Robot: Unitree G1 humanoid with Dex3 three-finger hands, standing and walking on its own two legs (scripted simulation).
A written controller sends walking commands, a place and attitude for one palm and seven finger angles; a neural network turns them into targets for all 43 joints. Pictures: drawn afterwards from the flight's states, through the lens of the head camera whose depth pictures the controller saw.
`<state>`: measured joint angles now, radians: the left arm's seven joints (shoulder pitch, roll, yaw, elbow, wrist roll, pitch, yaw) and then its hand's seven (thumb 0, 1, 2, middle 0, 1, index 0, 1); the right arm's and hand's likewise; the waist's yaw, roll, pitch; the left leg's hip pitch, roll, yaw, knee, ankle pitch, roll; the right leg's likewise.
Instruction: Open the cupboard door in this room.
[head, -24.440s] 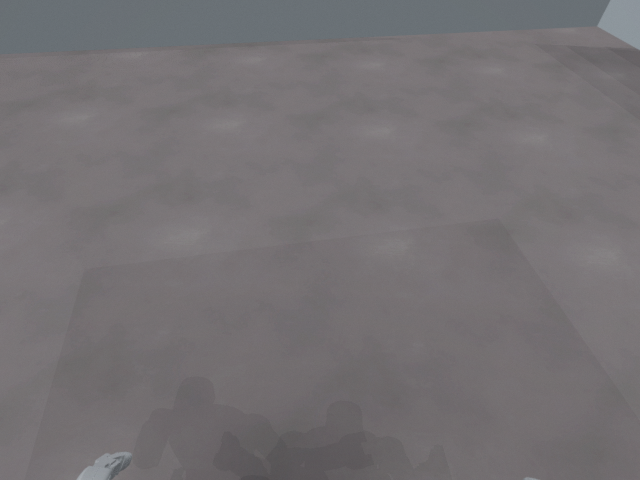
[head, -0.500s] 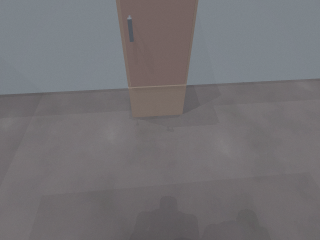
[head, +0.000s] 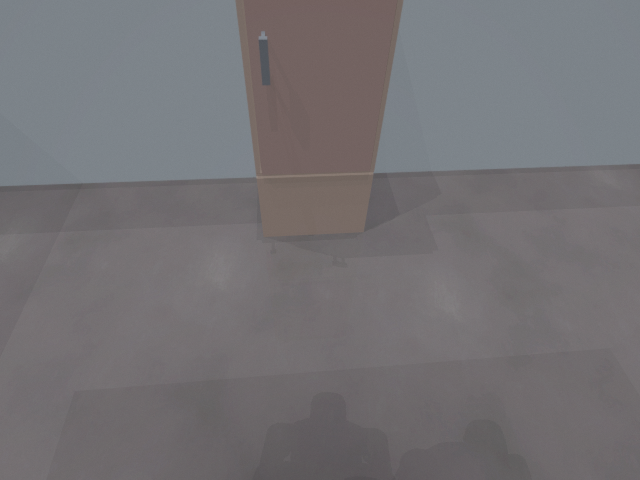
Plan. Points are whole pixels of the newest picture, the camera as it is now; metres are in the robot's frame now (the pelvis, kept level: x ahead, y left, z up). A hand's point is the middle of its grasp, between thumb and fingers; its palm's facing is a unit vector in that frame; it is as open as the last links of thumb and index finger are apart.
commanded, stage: turn or walk to find it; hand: left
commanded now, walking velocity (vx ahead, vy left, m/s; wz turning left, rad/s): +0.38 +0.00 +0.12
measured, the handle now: (264, 58) +1.11 +0.22 +0.01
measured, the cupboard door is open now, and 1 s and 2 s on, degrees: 0 0 0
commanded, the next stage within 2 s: look at it before walking up in 0.02 s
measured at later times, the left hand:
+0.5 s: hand out of the picture +0.01 +0.14 -0.18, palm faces +0.06 -0.98 -0.17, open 7.4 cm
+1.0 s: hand out of the picture +0.04 +0.15 -0.18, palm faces -0.05 -0.98 -0.19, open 7.4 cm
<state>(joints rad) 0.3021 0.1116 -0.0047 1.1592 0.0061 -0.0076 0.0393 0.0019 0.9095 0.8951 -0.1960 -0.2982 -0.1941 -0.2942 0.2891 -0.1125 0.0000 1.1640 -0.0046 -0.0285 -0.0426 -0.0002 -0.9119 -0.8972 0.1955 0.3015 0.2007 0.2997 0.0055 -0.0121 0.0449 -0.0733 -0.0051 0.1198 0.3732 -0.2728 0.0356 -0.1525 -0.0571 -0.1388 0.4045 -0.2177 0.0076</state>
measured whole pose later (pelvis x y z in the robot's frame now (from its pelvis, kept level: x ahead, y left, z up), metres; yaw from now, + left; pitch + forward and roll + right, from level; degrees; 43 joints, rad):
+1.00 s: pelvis +0.04 -0.03 -0.01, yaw -5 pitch -1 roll +1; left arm 0.30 0.15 0.05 1.11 0.03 0.05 -0.02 0.00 0.91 0.90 -0.20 -0.30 -0.19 -0.29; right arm 0.33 -0.17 -0.04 1.11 -0.03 -0.03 -0.03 0.00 -0.91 -0.90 0.20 0.30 0.20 0.30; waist -0.01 0.01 0.06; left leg -0.04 0.05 0.19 0.47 -0.40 -0.01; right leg -0.34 -0.05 -0.10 0.84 -0.46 -0.01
